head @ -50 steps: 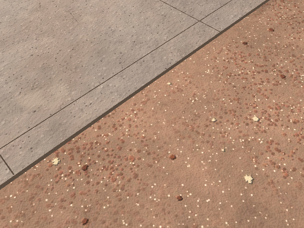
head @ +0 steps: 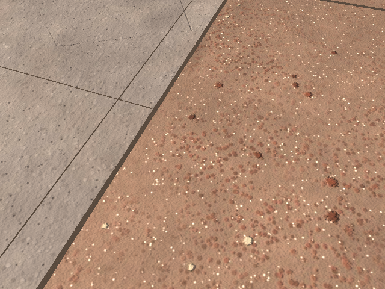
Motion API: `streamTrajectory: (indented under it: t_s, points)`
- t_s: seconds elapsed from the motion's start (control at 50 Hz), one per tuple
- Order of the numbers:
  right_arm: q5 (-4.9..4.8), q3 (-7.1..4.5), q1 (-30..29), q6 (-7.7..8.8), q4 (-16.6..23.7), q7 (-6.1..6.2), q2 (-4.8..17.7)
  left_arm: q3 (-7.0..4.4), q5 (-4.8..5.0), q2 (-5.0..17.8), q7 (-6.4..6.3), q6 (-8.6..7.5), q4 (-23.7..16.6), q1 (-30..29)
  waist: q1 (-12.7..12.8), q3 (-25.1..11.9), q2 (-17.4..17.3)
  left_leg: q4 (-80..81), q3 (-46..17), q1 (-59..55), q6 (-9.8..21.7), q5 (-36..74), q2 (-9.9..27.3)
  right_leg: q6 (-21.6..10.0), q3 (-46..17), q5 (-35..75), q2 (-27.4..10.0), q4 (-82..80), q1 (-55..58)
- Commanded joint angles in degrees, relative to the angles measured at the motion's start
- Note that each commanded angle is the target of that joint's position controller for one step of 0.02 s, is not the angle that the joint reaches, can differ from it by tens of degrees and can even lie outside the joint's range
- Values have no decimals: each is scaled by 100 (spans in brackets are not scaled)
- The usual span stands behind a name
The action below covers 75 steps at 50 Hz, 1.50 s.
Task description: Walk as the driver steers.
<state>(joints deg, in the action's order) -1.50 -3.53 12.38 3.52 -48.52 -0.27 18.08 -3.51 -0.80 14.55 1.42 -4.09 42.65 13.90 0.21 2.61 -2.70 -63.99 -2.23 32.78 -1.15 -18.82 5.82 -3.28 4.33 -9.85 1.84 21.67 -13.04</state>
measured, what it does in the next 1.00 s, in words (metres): walks ahead, turning left: left foot, then right foot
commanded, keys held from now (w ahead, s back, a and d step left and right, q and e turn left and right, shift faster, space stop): q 1.00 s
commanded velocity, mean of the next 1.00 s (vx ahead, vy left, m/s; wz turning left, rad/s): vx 0.07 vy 0.00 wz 0.50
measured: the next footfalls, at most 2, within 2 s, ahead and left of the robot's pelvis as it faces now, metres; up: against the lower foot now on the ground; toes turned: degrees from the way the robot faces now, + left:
left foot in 0.26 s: +0.25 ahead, +0.14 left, +0.00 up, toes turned +10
right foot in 0.72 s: +0.29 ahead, -0.09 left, +0.00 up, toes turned +30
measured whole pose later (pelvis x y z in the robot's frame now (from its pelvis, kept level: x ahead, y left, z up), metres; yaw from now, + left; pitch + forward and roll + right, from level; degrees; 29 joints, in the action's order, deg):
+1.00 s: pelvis +0.19 +0.00 +0.00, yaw +35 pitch +2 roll +1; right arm -1.2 -5.5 11.0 -4.2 -35.1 0.3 18.7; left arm -3.6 -0.7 14.8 -2.4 0.7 41.5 9.3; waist 1.0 2.6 -1.8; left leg -55.3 -2.0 28.6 -5.5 -22.4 0.4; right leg 0.1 3.9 -13.5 -3.4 25.5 -13.7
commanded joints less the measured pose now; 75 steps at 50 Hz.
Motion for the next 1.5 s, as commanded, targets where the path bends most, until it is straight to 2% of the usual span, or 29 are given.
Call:
streamTrajectory:
  t_s: [0.02, 0.16, 0.22, 0.26, 0.28, 0.3, 0.32, 0.34, 0.36, 0.4, 0.44, 0.5, 0.64, 0.7, 0.72, 0.74, 0.76, 0.78, 0.82, 0.92, 1.06, 1.12, 1.14, 1.16, 1.18, 1.2, 1.24, 1.38, 1.5]
  points:
    - [58, -77, 531, -119, 169, 64, 215, -193, -61, 734, -103, -194, -290, -490, -313, -346, 741, 458, -176, -57, -171, 721, 51, -958, -384, 3468, -1529, -994, 30]
    - [119, -56, -396, -120, 725, -215, 191, -261, 65, 987, -345, 59, -18, -323, 71, -402, 710, 2526, 233, -209, 11, 1882, -123, -715, 267, 3198, -1632, -581, 863]
    - [146, -154, -291, -147, 893, -326, 367, -310, 198, 1071, -413, 215, -4, -465, -63, -417, 766, 2787, 419, -321, 268, 1118, -279, -532, 241, 3419, -1795, 170, 1124]
    - [169, -329, 515, -110, 740, -290, 672, -290, 225, 973, -455, 295, -15, -439, -431, -812, 400, 3585, 600, -1524, 583, 1900, -700, -146, 495, 3481, -1314, 1692, 894]
    - [199, -492, 820, -106, 806, -152, 1269, -234, 48, 859, -434, 272, -109, -222, -474, -1186, -652, 3688, -752, -2639, 1002, 4800, 167, 315, 642, 1664, -779, 3286, -112]
    - [294, -502, 644, -120, 972, -95, 1640, -75, -150, 372, -341, 241, -224, 357, 70, -1876, -1539, 3616, -3016, -4157, 2332, 6222, 1516, 709, 56, -3135, 315, 5218, -1971]
    - [261, -406, 634, -140, 1120, -135, 1223, -116, 5, 738, -251, 224, -132, 82, -338, -2528, -732, 4009, -3187, -4166, 2431, 4863, 1466, 600, -1032, -3018, 161, 5665, -2169]
    - [205, -350, 248, -139, 1223, -139, 1000, -155, 176, 866, -234, 252, -238, -311, -287, -1936, -391, 4165, -2649, -3668, 2171, 3813, 1243, 500, -1030, -2554, -31, 5607, -2468]
    - [85, -302, -13, -184, 1235, -104, 795, -163, 132, 827, -289, 306, -207, -475, -175, -1411, 88, 4322, -2266, -3075, 1828, 2829, 972, 490, -977, -2153, -235, 5208, -2531]
    - [107, -246, -323, -292, 1332, -2, 655, -211, 51, 887, -375, 434, -235, -582, 29, -938, -141, 4628, -1921, -1964, 1545, 1783, 596, 511, -952, -1625, -354, 4457, -2024]
    - [198, -287, -367, -340, 1422, 66, 742, -182, 50, 717, -396, 448, -196, -446, 89, -942, -380, 4689, -1732, -1714, 1478, 1812, 371, 585, -859, -1401, -203, 3845, -1718]
    - [146, -358, -269, -379, 1477, 179, 882, -134, 49, 601, -422, 417, -174, -500, 0, -1122, -379, 4592, -1771, -1801, 1452, 1648, 310, 727, -934, -1134, -133, 3079, -1567]
    - [131, -375, -351, -546, 1647, 200, 862, -170, 117, 710, -307, 282, -225, -621, -144, -972, -698, 4510, -2457, -1753, 1270, 556, 180, 676, -997, -953, 9, 1757, -1073]
    - [41, -350, -458, -622, 1719, 218, 792, -236, 127, 780, -224, 185, -97, -181, 123, -930, -668, 4114, -2488, -1551, 989, 717, -99, 435, -860, -200, -37, 224, -146]
    - [45, -291, -317, -627, 1745, 222, 591, -331, 41, 1125, -240, 189, -87, -2, 92, -989, -163, 3499, -2138, -1024, 697, 54, -427, 149, -1472, -110, -853, -178, 465]
    - [33, -243, -219, -593, 1900, 198, 363, -438, -102, 1666, -284, 264, -121, -174, -210, -711, 1533, 2264, -855, 161, 336, -1191, -1394, -608, -2847, 569, -2023, -502, 685]
    - [129, -371, -248, -504, 1916, 167, 807, -396, -245, 1440, -274, 254, -245, -313, -90, -673, 1855, 807, -612, 377, 65, -1661, -1224, -1236, -3509, 1087, -2625, -617, 266]
    - [102, -474, -92, -501, 1765, 137, 1054, -301, -189, 1118, -314, 243, -405, -647, -195, -645, 1344, 106, -717, 306, -24, -1290, -1048, -1148, -2973, 1245, -2383, -474, 194]
    - [91, -464, 142, -616, 1515, 161, 853, -222, 9, 836, -364, 266, -485, -948, -245, -513, 982, -508, -547, 446, -221, -662, -978, -674, -1949, 1245, -1727, -252, 349]
    - [-5, -284, -510, -664, 1854, 98, 420, -250, -12, 987, -447, 408, -409, -402, 220, -482, 1231, 268, -52, 648, -502, -263, -669, -851, -1195, 1829, -1647, -236, 1065]
    - [21, -268, -506, -716, 2009, -48, 455, -404, 125, 1367, -294, 439, -416, -506, 242, -656, 1431, 2210, 532, -807, -234, -315, -514, -836, -733, 2038, -1982, -50, 846]
    - [26, -347, -18, -737, 1850, -77, 474, -390, 283, 1271, -260, 408, -336, -571, -87, -713, 1211, 3849, 698, -1895, 201, 806, -723, -382, -353, 1652, -1839, 656, 503]
    - [32, -443, 219, -725, 1805, -19, 732, -336, 214, 1041, -232, 382, -211, -244, -112, -859, 554, 4241, 161, -2825, 435, 1859, -500, 56, 71, 876, -1549, 1441, -166]
    - [82, -596, 400, -683, 1926, 87, 1481, -158, -150, 565, -201, 366, -481, -342, 1, -972, -1404, 4094, -2043, -3949, 1154, 4435, 1132, 663, 510, -2285, -793, 3347, -2019]
    - [284, -531, 413, -540, 1999, 16, 1438, -209, -89, 785, -253, 339, -673, -864, -362, -1222, -1309, 4186, -2811, -3470, 2256, 4691, 1771, 809, -404, -3106, -286, 4447, -2609]
    - [302, -464, 302, -424, 1944, -19, 1214, -279, 45, 1021, -284, 359, -673, -1036, -393, -1067, -755, 4289, -2331, -3280, 2158, 4173, 1450, 776, -710, -2764, -409, 4866, -2652]
    - [123, -375, -204, -383, 1895, 54, 916, -320, 44, 1040, -353, 392, -539, -937, -113, -763, -389, 4274, -1676, -2987, 1537, 3320, 816, 717, -830, -1866, -527, 4583, -2665]
    - [121, -312, -388, -484, 1878, 209, 882, -209, 65, 749, -298, 397, -463, -775, -33, -915, -522, 4266, -1566, -2595, 1429, 2664, 459, 870, -773, -996, -241, 3034, -1774]
    - [169, -232, -412, -528, 1760, 114, 826, -183, 120, 792, -183, 363, -548, -819, -185, -711, -672, 4147, -2008, -2094, 1433, 1978, 484, 702, -675, -1147, -211, 1878, -865]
